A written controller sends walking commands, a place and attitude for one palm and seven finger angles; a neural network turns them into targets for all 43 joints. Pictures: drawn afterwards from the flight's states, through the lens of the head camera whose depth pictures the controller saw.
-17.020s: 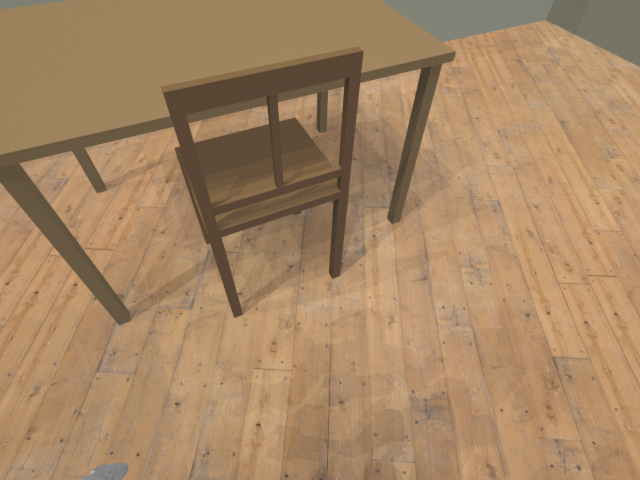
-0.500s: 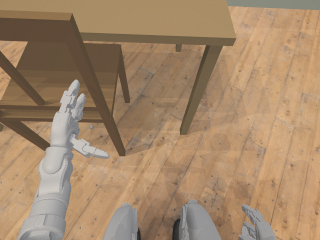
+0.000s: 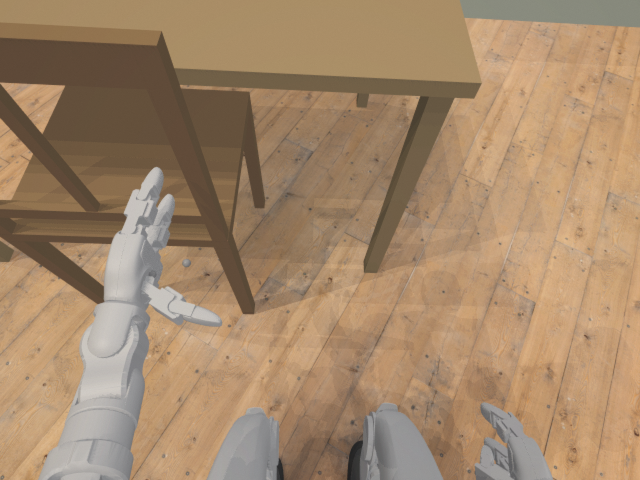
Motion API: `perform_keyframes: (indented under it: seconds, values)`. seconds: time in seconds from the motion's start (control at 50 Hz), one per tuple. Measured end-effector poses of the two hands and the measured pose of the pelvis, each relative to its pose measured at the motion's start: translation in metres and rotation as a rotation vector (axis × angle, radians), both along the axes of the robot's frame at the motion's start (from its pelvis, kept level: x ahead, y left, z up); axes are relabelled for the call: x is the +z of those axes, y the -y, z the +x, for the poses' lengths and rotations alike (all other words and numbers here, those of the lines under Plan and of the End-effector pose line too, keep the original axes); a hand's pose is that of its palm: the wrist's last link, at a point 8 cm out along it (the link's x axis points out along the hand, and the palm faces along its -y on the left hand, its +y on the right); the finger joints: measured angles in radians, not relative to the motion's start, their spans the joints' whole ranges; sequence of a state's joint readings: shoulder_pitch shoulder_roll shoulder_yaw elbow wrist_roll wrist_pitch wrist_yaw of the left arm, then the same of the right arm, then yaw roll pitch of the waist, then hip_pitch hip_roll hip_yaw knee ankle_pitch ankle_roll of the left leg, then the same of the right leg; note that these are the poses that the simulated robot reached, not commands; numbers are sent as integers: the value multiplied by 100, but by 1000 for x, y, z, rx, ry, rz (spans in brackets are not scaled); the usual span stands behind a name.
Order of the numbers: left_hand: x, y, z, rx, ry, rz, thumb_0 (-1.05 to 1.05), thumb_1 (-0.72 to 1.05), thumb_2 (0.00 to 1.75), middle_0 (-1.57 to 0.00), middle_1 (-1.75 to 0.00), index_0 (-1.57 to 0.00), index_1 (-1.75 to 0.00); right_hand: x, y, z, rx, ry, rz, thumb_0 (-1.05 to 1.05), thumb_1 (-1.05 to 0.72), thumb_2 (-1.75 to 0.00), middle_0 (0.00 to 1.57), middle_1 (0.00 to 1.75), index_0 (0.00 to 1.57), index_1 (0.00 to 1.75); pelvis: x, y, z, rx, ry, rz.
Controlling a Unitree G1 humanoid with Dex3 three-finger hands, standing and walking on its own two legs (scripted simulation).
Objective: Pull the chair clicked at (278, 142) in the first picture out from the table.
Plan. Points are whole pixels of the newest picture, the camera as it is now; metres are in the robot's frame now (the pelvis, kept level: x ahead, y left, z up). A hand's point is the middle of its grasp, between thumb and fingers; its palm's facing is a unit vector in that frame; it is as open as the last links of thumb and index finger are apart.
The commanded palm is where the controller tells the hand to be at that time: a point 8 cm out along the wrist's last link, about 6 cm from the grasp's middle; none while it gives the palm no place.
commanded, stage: aim the fingers beside a spindle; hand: left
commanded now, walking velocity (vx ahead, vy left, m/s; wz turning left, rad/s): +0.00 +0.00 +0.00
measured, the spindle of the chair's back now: (47, 155) +0.52 +0.39 +0.02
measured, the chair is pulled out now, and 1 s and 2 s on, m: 0.00 0.00 0.00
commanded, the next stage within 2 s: push the fingers through the gap in 0.04 s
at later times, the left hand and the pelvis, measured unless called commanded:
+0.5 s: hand (191, 239) +0.40 +0.17 +0.02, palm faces -0.02 -1.00 -0.04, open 17.0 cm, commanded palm +0.38 +0.22 +0.02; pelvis +0.00 +0.00 +0.00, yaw +0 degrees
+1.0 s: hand (199, 204) +0.44 +0.17 +0.02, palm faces +0.00 -1.00 -0.04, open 16.9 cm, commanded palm +0.42 +0.21 +0.02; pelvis +0.00 +0.00 +0.00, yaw -1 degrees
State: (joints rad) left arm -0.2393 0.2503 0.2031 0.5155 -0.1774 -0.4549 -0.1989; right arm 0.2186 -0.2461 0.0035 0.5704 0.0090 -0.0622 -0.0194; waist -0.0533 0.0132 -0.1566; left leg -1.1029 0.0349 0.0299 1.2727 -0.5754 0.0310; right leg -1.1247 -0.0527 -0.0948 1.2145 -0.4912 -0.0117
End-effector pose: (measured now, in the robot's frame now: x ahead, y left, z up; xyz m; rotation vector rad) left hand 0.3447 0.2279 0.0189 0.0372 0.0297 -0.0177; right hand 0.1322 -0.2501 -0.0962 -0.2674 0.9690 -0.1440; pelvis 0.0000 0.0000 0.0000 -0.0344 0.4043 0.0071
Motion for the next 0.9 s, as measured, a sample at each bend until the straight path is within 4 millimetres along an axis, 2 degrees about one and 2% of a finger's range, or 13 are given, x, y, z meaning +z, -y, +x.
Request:
perform_keyframes:
  seconds: [0.16, 0.34, 0.58, 0.9]
  values:
    - [0, -4, 3, 1, 3, -2, -1, -50, 30, -6, -8, -6, -8, 0, -3, 4, 6, 6, -1, 1, -91, -90, 20, 30, 20, 30, -1, -1, 0, 1, -2, -3]
    - [2, -3, 11, -4, 13, -3, -1, -50, 30, -6, -8, -6, -8, -3, -3, -3, -1, -16, -4, 1, -91, -90, 20, 30, 20, 30, -2, -2, 0, 2, -7, -5]
    - [2, 1, 41, 5, 9, 3, -1, -50, 30, -7, -8, -6, -8, -9, 2, -27, -36, -78, -9, 1, -91, -90, 20, 30, 20, 30, -4, -1, -2, -4, -20, -3]
    - [3, 3, 71, 20, 16, 7, -1, -50, 30, -7, -8, -6, -8, -13, 11, -58, -79, -174, -19, 1, -91, -90, 20, 30, 20, 30, -4, 1, -3, -10, -37, -1]
